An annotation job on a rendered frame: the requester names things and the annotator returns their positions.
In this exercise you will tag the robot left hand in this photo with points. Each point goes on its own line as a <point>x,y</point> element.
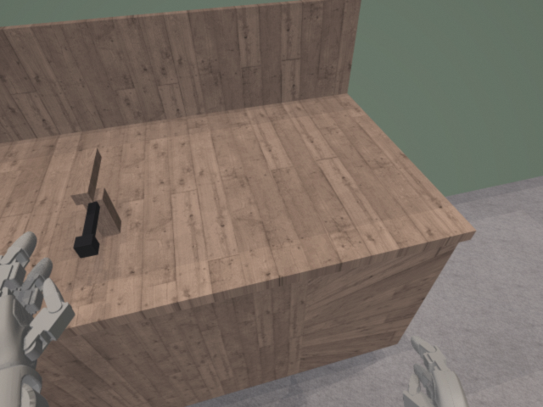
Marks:
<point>20,300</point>

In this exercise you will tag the counter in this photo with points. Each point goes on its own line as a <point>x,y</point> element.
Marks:
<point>254,221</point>

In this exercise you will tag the tap lever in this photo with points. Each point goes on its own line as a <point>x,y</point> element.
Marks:
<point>87,244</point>

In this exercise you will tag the left robot forearm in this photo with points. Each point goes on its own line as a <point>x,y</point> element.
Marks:
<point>20,386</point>

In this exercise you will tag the robot right hand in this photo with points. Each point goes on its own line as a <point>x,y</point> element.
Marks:
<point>443,386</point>

